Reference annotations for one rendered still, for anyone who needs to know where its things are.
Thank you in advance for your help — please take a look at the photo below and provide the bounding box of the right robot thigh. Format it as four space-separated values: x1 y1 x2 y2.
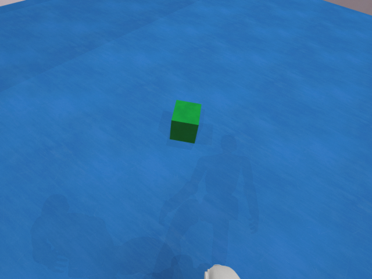
204 265 240 279

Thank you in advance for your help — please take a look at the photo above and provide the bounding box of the carton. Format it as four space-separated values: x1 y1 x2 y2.
170 100 201 144

